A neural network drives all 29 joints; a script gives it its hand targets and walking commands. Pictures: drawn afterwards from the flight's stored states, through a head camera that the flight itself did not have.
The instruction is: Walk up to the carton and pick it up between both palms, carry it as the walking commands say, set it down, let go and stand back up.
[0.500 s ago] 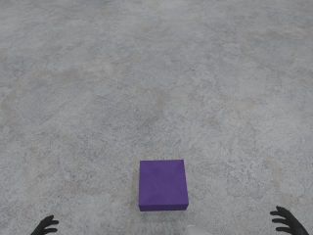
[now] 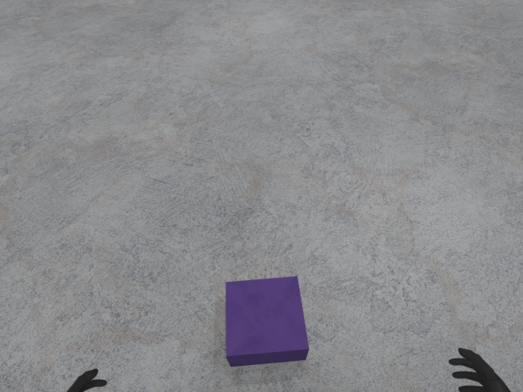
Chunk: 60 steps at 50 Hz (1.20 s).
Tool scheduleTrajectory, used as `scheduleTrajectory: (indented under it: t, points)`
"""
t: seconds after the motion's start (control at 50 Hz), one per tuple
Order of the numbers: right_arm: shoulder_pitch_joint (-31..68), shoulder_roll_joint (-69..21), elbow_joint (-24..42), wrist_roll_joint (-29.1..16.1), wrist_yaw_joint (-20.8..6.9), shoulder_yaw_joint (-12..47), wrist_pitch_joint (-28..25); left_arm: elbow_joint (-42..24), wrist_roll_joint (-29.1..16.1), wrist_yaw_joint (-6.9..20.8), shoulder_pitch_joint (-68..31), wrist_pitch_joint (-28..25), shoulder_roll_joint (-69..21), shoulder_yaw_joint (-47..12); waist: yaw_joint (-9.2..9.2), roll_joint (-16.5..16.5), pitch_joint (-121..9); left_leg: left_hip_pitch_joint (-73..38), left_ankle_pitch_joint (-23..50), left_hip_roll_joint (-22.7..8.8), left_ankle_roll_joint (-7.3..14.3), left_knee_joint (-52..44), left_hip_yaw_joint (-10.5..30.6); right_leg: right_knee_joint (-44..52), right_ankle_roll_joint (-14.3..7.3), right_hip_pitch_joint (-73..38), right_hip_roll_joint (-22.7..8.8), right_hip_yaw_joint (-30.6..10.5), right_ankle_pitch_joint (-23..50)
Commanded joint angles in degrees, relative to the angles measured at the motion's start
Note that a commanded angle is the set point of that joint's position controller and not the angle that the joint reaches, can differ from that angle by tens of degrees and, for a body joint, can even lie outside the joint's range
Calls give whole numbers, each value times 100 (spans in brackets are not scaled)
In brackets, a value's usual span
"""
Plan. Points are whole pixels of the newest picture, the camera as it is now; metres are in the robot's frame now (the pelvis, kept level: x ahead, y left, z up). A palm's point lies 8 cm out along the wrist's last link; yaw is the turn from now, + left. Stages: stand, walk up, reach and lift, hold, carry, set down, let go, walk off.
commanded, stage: walk up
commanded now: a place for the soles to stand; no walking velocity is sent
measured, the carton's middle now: (264, 320) +0.46 +0.02 -0.70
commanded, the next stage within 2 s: reach and lift in 0.78 s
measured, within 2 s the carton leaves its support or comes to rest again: neither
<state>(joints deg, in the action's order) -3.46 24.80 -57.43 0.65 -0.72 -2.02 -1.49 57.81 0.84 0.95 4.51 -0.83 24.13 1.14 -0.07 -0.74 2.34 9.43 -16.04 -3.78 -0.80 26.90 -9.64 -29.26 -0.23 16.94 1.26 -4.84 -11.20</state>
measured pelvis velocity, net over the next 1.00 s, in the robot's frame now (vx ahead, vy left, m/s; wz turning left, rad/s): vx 0.00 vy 0.00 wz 0.08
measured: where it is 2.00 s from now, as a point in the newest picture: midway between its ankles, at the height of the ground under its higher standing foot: outside the picture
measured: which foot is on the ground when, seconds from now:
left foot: down 0.00-1.00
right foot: down 0.00-1.00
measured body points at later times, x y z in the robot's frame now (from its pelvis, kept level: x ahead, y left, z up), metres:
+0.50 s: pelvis +0.02 +0.00 +0.00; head +0.04 +0.00 +0.45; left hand +0.15 +0.32 -0.11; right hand +0.13 -0.34 -0.11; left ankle -0.02 +0.13 -0.74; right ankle +0.05 -0.12 -0.74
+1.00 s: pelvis +0.00 +0.00 -0.01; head +0.09 -0.01 +0.43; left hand +0.20 +0.30 -0.10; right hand +0.18 -0.31 -0.11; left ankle -0.02 +0.13 -0.74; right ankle +0.05 -0.11 -0.74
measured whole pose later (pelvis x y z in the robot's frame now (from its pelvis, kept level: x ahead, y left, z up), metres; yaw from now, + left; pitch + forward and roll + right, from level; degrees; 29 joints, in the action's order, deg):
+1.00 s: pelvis +0.00 +0.00 -0.01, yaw +5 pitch +2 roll +1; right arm -4.5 20.2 -31.6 2.4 -3.0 -12.0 11.3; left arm 33.8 5.9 4.3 0.5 11.8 19.1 7.9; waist 4.3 1.1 9.2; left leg 18.4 -20.0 -1.3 -0.8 36.4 -2.1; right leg -37.3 0.4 23.5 -0.8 -0.8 -16.0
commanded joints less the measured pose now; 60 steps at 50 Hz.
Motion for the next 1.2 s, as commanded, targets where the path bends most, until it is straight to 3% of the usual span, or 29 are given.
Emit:
scheduleTrajectory:
  t: [0.0, 0.06, 0.18, 0.32, 0.42, 0.6, 0.76, 0.78, 0.8, 0.82, 0.86, 0.9, 0.94, 1.02, 1.1, 1.18]
  points:
    - [253, 1121, 213, 38, 23, -225, -74, -193, 12, 1, -196, -50, 1011, 227, 5, 129, -186, -120, -1038, -687, 437, -978, 864, 539, -301, 205, -386, -522, -108]
    - [258, 1103, 219, 33, 30, -223, -71, -149, 15, 4, -91, -68, 1018, 245, -16, 84, -218, -136, -790, -678, 433, -887, 739, 500, -308, 31, -386, -499, 421]
    - [77, 946, 238, 0, 37, -193, -40, -200, 9, -53, -33, -79, 1083, 235, 34, -231, -485, -380, -231, -336, 297, -467, 567, 653, -506, -207, -581, -963, 1229]
    - [-17, 1012, 260, 9, 71, -248, -21, -194, -26, -77, 4, -42, 1007, 220, 10, 29, -535, -546, 528, -560, 354, -516, 570, 206, -447, -274, -406, -581, 1867]
    - [6, 999, 340, 13, 89, -291, 25, -227, -4, -87, -12, -12, 1017, 244, 2, 104, -481, -525, 544, -593, 378, -417, 487, 70, -465, -241, -368, -534, 1934]
    - [-24, 939, 451, 14, 84, -317, 54, -326, 22, -97, -43, -11, 1051, 245, 24, -62, -438, -554, 58, -456, 362, -319, 484, 209, -550, -90, -396, -862, 1638]
    - [-17, 1059, 533, 30, 96, -359, 50, -378, 29, -74, 34, -5, 1003, 250, 18, 166, -352, -540, 100, -726, 488, -432, 515, -62, -447, 13, -229, -533, 1652]
    - [563, -31, 2543, -21, -71, -768, 333, -2389, 50, 211, -1031, 203, 278, 545, 1, 518, 673, 1619, 474, 733, -81, 132, 781, 211, 20, 198, -45, 83, 543]
    - [416, 82, 2545, 31, -129, -939, 630, -2503, 273, 250, -844, 559, 453, 593, 206, 442, 411, 1139, 357, 560, 35, 262, 686, 122, 111, 603, 8, 201, 594]
    - [82, 414, 2703, 115, -178, -1123, 811, -2412, 416, 298, -440, 799, 572, 760, 256, 113, 148, 757, 354, 535, 38, 281, 573, 139, 138, 509, -46, 380, 557]
    - [-190, 575, 2874, 256, -197, -1385, 1096, -2453, 612, 342, -318, 1120, 754, 1090, 279, -208, -264, 351, 104, 583, 40, 404, 592, 62, 189, 253, -79, 465, 270]
    - [-429, 517, 2998, 272, -197, -1400, 1223, -2629, 669, 339, -269, 1237, 534, 1089, 426, -335, -619, 358, 73, 618, 127, 449, 729, -108, 205, 68, 25, 559, 193]
    - [-325, 421, 3026, 225, -227, -1305, 1310, -2820, 549, 337, -440, 1298, 307, 915, 509, -292, -714, 691, -41, 592, 160, 459, 773, -322, 236, -132, 164, 630, 196]
    - [356, 381, 3081, 22, -201, -1195, 1362, -3090, 393, 311, -1049, 1360, 245, 805, 529, -172, -717, 1232, -50, 548, 119, 797, 832, -649, 213, 150, 119, 567, 261]
    - [766, 399, 2966, -53, -201, -1192, 1369, -3072, 323, 199, -1411, 1410, 267, 789, 482, 85, -1262, 1574, 598, 508, 70, 1265, 916, -1115, 158, 547, 110, 542, 857]
    - [1076, 411, 2858, -153, -203, -1163, 1367, -2901, 224, 86, -1689, 1436, 295, 760, 364, 139, -1827, 1861, 1168, 515, 11, 1616, 939, -1463, 142, 872, 120, 559, 1381]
